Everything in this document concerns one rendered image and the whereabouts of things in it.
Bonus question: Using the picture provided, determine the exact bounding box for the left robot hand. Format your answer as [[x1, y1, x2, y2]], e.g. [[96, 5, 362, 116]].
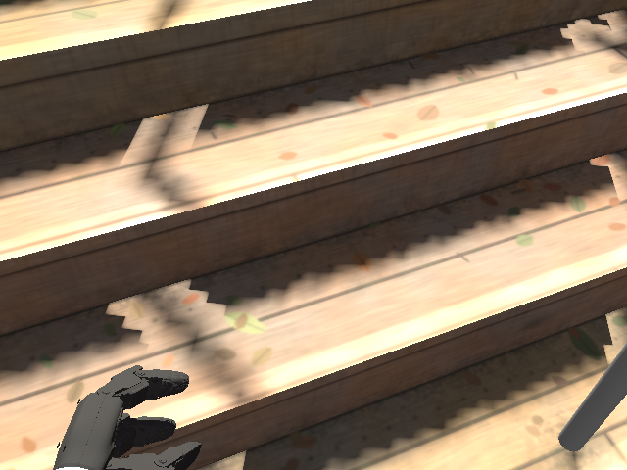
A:
[[53, 365, 201, 470]]

